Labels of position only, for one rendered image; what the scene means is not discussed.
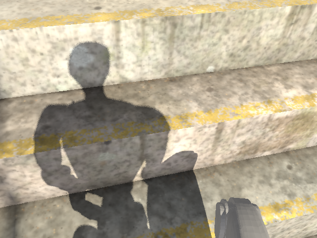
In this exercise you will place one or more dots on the robot right thigh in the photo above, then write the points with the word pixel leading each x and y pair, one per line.
pixel 238 218

